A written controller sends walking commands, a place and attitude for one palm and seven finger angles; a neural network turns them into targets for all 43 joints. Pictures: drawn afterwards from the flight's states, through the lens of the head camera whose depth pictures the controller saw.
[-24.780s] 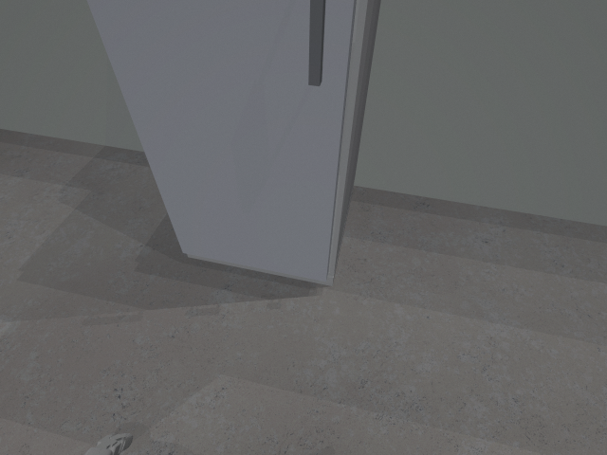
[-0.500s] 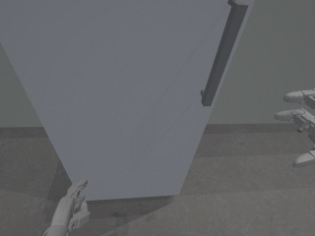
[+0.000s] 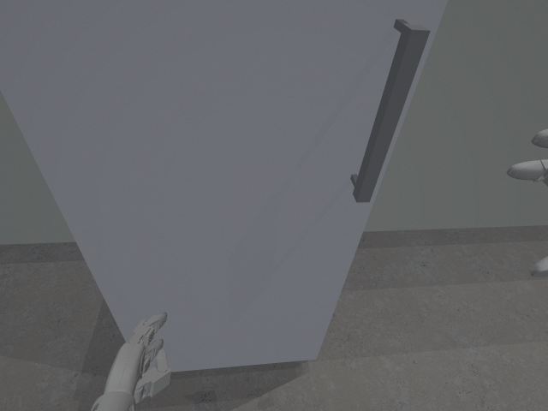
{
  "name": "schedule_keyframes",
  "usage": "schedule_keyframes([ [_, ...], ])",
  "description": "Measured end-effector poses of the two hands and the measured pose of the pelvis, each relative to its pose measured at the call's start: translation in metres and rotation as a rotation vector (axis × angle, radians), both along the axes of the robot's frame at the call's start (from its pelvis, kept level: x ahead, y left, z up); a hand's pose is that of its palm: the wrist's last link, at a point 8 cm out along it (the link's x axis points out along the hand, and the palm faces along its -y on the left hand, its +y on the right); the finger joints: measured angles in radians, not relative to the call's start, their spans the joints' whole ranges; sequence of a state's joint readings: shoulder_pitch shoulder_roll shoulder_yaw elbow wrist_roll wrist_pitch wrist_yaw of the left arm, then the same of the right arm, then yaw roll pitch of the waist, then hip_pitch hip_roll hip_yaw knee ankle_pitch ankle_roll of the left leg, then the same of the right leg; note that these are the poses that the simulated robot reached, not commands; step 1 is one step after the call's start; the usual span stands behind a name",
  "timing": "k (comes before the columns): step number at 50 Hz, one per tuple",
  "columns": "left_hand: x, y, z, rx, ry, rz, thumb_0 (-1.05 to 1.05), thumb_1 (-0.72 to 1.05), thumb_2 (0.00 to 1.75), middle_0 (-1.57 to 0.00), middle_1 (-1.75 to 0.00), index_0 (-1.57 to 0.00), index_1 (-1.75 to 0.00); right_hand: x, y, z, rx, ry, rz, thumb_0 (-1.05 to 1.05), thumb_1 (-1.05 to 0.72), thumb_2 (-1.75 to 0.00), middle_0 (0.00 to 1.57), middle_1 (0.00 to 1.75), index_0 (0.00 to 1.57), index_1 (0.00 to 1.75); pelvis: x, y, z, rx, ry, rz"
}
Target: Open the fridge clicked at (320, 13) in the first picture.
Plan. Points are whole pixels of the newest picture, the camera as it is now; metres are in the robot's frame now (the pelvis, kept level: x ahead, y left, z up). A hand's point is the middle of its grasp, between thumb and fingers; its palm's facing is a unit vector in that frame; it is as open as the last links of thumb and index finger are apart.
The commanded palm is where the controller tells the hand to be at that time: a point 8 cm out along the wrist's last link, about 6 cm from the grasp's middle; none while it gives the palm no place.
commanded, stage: move the hooked fingers beside the handle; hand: right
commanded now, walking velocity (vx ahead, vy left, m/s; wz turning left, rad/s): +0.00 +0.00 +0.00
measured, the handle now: (378, 121) +0.46 -0.14 +0.25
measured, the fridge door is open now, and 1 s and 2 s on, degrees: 0 0 0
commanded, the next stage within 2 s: none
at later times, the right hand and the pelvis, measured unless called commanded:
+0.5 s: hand (511, 185) +0.33 -0.28 +0.24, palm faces +0.04 +0.99 -0.14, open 13.9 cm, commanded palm +0.29 -0.30 +0.25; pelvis +0.00 -0.01 +0.00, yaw +0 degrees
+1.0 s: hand (450, 170) +0.37 -0.22 +0.23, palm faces -0.09 +0.99 -0.09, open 14.0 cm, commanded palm +0.35 -0.27 +0.25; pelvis +0.01 +0.00 +0.00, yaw +0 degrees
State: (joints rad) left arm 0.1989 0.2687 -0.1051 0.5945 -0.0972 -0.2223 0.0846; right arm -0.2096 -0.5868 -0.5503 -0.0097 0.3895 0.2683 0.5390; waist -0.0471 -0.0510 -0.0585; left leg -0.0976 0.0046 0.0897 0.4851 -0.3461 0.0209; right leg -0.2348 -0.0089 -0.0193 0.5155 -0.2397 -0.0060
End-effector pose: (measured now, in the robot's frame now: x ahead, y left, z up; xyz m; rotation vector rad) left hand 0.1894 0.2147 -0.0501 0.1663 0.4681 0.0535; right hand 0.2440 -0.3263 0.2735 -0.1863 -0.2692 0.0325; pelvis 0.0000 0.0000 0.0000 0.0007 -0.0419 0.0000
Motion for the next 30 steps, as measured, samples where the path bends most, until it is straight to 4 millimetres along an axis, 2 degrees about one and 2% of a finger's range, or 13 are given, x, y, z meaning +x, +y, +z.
schedule_keyframes([
  [3,0.002,0.001,0.000,-0.006,-0.001,-0.002,0.01,0.91,0.90,-0.20,-0.30,-0.20,-0.30,0.005,-0.021,0.005,0.026,0.036,-0.096,-0.01,0.50,-0.30,0.31,1.20,0.31,1.20,0.000,0.000,0.000,0.002,0.001,-0.003],
  [6,0.003,0.005,-0.004,-0.006,0.015,0.004,0.01,0.91,0.90,-0.20,-0.30,-0.20,-0.30,0.014,-0.027,-0.011,0.016,0.166,-0.129,-0.01,0.50,-0.30,0.31,1.20,0.31,1.20,-0.002,-0.003,-0.001,0.003,0.012,-0.010],
  [8,0.002,0.007,-0.008,0.002,0.033,0.008,0.01,0.91,0.90,-0.20,-0.30,-0.20,-0.30,0.020,-0.018,-0.028,0.004,0.240,-0.095,-0.01,0.50,-0.30,0.30,1.20,0.30,1.20,-0.005,-0.005,-0.001,0.003,0.017,-0.015],
  [11,0.000,0.007,-0.010,0.019,0.051,0.013,0.01,0.91,0.90,-0.20,-0.30,-0.20,-0.30,0.026,0.009,-0.046,0.003,0.255,0.014,-0.01,0.50,-0.30,0.30,1.20,0.30,1.20,-0.007,-0.007,-0.001,0.002,0.017,-0.016],
  [13,-0.001,0.004,-0.009,0.026,0.050,0.014,0.01,0.91,0.90,-0.20,-0.30,-0.20,-0.30,0.028,0.026,-0.043,0.000,0.190,0.078,-0.01,0.50,-0.30,0.30,1.20,0.30,1.19,-0.006,-0.008,0.000,0.000,0.013,-0.012],
  [15,-0.002,0.001,-0.006,0.025,0.039,0.018,0.01,0.91,0.90,-0.20,-0.30,-0.20,-0.30,0.031,0.036,-0.030,0.005,0.098,0.105,-0.01,0.50,-0.30,0.30,1.20,0.30,1.20,-0.004,-0.008,0.000,-0.002,0.009,-0.006],
  [17,-0.003,-0.002,-0.003,0.014,0.027,0.022,0.01,0.91,0.90,-0.20,-0.30,-0.20,-0.30,0.035,0.033,-0.015,0.022,0.031,0.084,-0.02,0.50,-0.30,0.31,1.20,0.31,1.20,-0.002,-0.007,0.000,-0.003,0.006,-0.001],
  [20,-0.005,-0.003,-0.004,-0.006,0.030,0.031,0.01,0.91,0.90,-0.20,-0.30,-0.20,-0.30,0.047,0.013,-0.004,0.061,0.048,-0.011,-0.01,0.50,-0.30,0.31,1.20,0.31,1.20,-0.001,-0.006,0.000,-0.003,0.007,0.003],
  [22,-0.008,-0.002,-0.007,-0.016,0.044,0.036,0.01,0.91,0.90,-0.20,-0.30,-0.20,-0.30,0.055,0.001,-0.007,0.069,0.122,-0.074,-0.01,0.50,-0.30,0.31,1.20,0.31,1.20,-0.002,-0.006,0.000,-0.003,0.014,0.002],
  [24,-0.012,0.001,-0.011,-0.020,0.067,0.041,0.01,0.91,0.90,-0.20,-0.30,-0.20,-0.30,0.061,-0.004,-0.018,0.062,0.212,-0.095,-0.01,0.50,-0.30,0.31,1.20,0.31,1.20,-0.004,-0.007,0.001,-0.002,0.021,-0.001],
  [27,-0.018,0.006,-0.018,-0.004,0.107,0.046,0.01,0.91,0.90,-0.20,-0.30,-0.20,-0.30,0.066,0.009,-0.037,0.031,0.290,-0.047,-0.01,0.50,-0.30,0.30,1.20,0.30,1.20,-0.005,-0.008,0.000,-0.001,0.027,-0.008],
  [30,-0.022,0.009,-0.022,0.023,0.135,0.050,0.01,0.91,0.90,-0.20,-0.30,-0.20,-0.30,0.070,0.033,-0.044,0.036,0.243,0.050,-0.01,0.50,-0.30,0.30,1.20,0.30,1.19,-0.005,-0.009,0.000,-0.002,0.025,-0.010],
])
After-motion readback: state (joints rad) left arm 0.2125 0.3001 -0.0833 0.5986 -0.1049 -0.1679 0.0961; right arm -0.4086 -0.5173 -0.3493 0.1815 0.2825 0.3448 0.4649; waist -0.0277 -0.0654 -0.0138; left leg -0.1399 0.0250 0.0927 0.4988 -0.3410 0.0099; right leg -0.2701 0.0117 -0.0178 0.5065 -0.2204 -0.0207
